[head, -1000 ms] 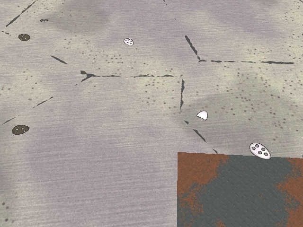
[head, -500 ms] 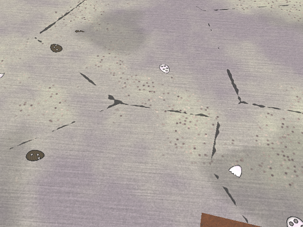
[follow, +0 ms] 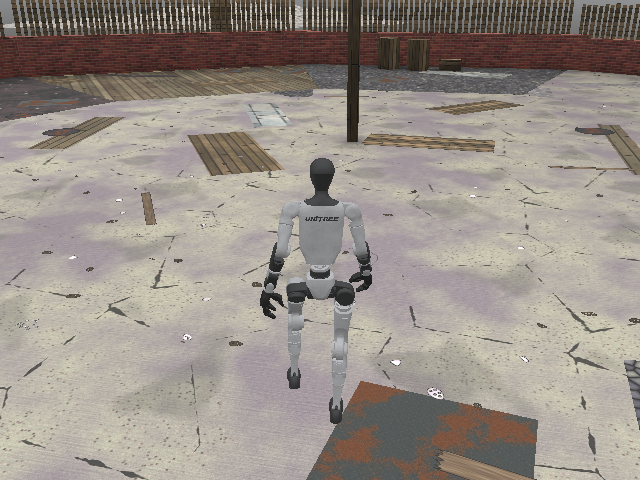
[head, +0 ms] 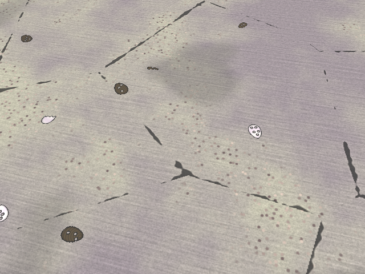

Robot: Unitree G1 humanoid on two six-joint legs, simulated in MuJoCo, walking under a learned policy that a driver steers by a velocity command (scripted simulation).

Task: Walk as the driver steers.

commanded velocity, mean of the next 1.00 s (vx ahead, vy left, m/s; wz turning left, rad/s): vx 0.50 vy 0.00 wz -0.33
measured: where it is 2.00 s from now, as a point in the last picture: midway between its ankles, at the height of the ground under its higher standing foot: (274, 160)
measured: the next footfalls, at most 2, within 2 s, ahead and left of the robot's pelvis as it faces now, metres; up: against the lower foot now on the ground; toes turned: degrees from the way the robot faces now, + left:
left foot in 0.14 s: +0.24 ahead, +0.11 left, +0.00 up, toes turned +3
right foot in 0.70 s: +0.51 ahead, -0.08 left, +0.00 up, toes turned -18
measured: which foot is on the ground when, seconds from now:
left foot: up 0.00-0.12, down 0.14-0.70, up 0.72-1.00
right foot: down 0.00-0.16, up 0.18-0.68, down 0.70-1.00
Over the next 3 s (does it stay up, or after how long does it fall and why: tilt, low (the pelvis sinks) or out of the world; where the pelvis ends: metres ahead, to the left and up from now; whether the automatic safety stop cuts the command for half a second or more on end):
stays up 1.17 -0.38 0.00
